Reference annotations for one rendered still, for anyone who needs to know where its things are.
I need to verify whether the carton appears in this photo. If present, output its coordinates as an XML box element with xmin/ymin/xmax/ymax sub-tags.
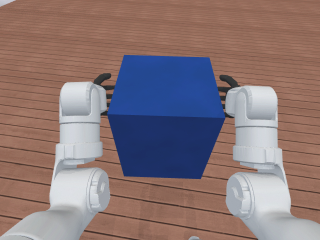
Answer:
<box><xmin>107</xmin><ymin>55</ymin><xmax>226</xmax><ymax>179</ymax></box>

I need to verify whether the left robot forearm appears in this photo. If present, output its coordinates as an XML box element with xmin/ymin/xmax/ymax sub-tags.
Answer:
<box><xmin>49</xmin><ymin>81</ymin><xmax>107</xmax><ymax>204</ymax></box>

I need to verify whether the left robot upper arm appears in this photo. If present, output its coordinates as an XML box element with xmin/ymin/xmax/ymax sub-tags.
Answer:
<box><xmin>0</xmin><ymin>167</ymin><xmax>111</xmax><ymax>240</ymax></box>

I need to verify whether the robot left hand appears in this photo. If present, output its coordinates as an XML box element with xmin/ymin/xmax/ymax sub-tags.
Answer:
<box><xmin>93</xmin><ymin>73</ymin><xmax>115</xmax><ymax>116</ymax></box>

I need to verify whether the right robot upper arm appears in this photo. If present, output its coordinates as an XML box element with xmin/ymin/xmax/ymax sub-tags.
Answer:
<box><xmin>225</xmin><ymin>172</ymin><xmax>320</xmax><ymax>240</ymax></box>

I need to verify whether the right robot forearm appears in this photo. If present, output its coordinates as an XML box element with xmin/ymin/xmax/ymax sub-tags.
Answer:
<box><xmin>225</xmin><ymin>85</ymin><xmax>291</xmax><ymax>209</ymax></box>

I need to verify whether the robot right hand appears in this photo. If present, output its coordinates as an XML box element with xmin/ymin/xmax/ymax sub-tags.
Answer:
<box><xmin>217</xmin><ymin>75</ymin><xmax>240</xmax><ymax>118</ymax></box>

